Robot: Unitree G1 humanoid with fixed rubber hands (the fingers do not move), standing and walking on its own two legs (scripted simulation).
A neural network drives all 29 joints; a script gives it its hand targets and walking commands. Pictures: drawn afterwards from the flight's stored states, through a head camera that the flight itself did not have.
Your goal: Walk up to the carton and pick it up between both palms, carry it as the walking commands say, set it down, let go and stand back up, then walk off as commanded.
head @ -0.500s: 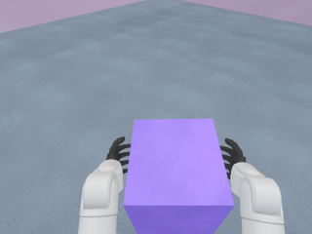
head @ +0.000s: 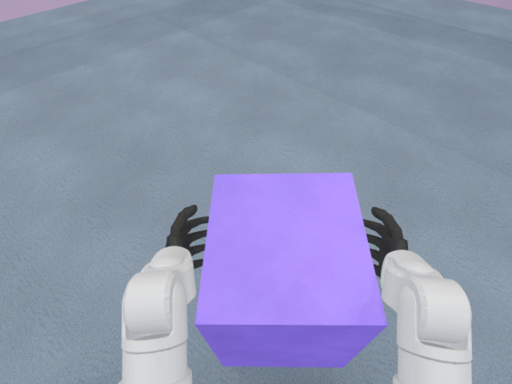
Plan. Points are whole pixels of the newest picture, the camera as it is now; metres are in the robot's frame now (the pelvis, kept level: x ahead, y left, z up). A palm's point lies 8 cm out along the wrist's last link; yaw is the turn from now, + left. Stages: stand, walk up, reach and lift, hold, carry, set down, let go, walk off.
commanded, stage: carry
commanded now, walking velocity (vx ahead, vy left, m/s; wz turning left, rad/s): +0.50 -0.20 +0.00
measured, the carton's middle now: (282, 276) +0.29 -0.01 +0.02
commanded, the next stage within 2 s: none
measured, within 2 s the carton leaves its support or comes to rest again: neither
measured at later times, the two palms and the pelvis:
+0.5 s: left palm (233, 129) +0.58 +0.08 +0.09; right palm (377, 125) +0.57 -0.20 +0.10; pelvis +0.31 -0.06 +0.01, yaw -2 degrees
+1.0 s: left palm (286, 60) +0.89 -0.04 +0.09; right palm (391, 60) +0.89 -0.33 +0.08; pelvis +0.61 -0.20 +0.03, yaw +2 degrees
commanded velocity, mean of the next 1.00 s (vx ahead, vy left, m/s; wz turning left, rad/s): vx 0.41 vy -0.16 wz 0.00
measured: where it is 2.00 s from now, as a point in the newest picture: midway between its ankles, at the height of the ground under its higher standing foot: (325, 243)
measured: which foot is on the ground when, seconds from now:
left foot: down 0.00-0.00, up 0.02-0.38, down 0.40-0.84, up 0.86-1.00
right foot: down 0.00-0.42, up 0.44-0.80, down 0.82-1.00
